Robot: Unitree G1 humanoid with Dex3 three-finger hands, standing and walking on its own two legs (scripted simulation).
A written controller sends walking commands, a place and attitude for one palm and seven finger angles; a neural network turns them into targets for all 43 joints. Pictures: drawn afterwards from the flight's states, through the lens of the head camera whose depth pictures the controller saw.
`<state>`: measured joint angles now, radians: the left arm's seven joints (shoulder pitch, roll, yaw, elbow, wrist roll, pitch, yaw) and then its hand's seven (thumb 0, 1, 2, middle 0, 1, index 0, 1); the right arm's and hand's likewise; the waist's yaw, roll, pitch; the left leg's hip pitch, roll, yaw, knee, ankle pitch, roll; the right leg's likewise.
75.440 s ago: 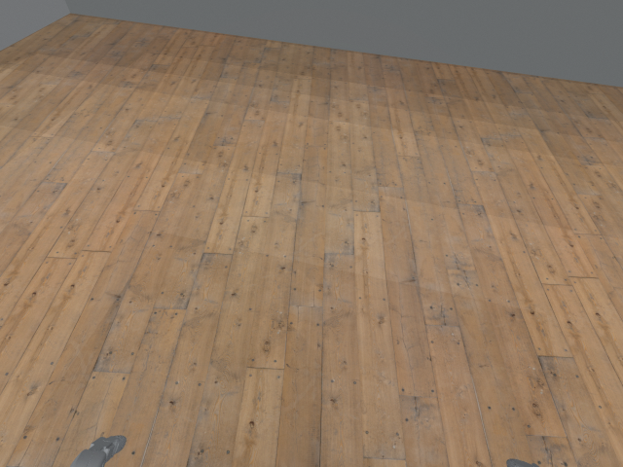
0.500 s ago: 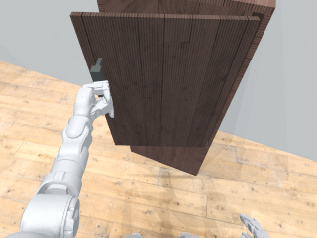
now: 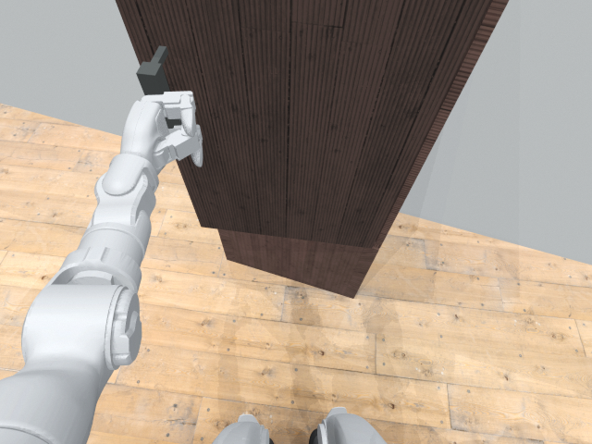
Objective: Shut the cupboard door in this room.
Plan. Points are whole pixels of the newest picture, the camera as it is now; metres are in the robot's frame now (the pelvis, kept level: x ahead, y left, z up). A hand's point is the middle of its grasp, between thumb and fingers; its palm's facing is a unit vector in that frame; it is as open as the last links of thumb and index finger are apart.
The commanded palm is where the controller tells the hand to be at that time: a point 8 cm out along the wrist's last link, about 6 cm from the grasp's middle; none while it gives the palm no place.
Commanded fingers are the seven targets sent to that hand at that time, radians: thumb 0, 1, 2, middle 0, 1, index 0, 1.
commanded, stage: push the door shut along its arc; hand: left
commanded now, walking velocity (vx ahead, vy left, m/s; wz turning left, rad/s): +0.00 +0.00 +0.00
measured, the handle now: (167, 97) +0.57 +0.15 +0.11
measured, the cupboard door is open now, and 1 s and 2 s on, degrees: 10 1 0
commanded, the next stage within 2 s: pull the fist back off the door in 1.20 s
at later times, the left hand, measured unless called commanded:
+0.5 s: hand (228, 104) +0.55 +0.06 +0.11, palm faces -0.29 -0.96 +0.00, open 3.1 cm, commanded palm +0.55 +0.12 +0.11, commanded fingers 0.00 0.90 0.90 -1.30 -1.50 -1.30 -1.50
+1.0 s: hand (242, 88) +0.58 +0.05 +0.12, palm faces -0.38 -0.93 -0.01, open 3.3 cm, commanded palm +0.60 +0.08 +0.11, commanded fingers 0.00 0.90 0.90 -1.30 -1.50 -1.30 -1.50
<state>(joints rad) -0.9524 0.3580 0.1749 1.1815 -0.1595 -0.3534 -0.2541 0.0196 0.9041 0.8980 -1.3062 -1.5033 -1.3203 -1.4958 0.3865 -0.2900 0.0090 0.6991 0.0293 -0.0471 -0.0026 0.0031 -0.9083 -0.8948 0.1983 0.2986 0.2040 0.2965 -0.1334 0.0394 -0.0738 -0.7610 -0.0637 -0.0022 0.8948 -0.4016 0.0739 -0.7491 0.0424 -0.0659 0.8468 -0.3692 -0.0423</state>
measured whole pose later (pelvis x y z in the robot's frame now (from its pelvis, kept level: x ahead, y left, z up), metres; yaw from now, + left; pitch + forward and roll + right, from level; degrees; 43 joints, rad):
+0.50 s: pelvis +0.01 -0.01 -0.01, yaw -2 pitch +20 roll -2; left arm -1.16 0.46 0.26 1.32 -0.09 -0.29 -0.32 0.02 0.90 0.90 -1.30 -1.50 -1.30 -1.50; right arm 0.43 -0.28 0.03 0.66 0.01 -0.01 0.01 0.00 -0.91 -0.89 0.20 0.30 0.21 0.30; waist -0.22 0.05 -0.08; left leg -0.87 -0.04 0.01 0.95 -0.44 0.07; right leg -0.85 0.07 -0.06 0.88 -0.39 -0.05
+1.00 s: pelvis +0.01 -0.02 -0.02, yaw -1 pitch +24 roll -3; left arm -1.33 0.52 0.19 1.39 -0.08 -0.23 -0.39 0.03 0.94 0.95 -1.30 -1.50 -1.29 -1.50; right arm 0.41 -0.29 0.03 0.69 -0.01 -0.03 -0.01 0.00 -0.91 -0.89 0.20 0.30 0.21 0.30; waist -0.25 0.05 -0.08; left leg -0.95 -0.03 -0.02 1.00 -0.46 0.05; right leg -0.93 0.08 -0.09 0.92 -0.41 -0.07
